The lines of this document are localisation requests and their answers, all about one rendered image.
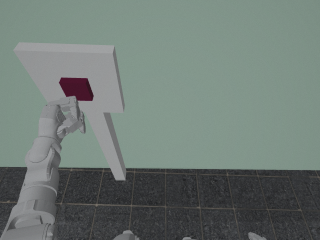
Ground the panel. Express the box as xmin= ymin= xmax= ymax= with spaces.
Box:
xmin=13 ymin=42 xmax=127 ymax=181

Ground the button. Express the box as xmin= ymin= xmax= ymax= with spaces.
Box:
xmin=59 ymin=77 xmax=94 ymax=101

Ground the robot left forearm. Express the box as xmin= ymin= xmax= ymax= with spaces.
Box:
xmin=0 ymin=136 xmax=62 ymax=240

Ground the left robot shin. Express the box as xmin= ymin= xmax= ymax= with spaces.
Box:
xmin=123 ymin=230 xmax=133 ymax=234

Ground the robot left upper arm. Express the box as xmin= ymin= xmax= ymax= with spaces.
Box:
xmin=2 ymin=223 xmax=58 ymax=240

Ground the robot left hand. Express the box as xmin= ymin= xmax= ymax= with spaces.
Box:
xmin=38 ymin=96 xmax=86 ymax=143

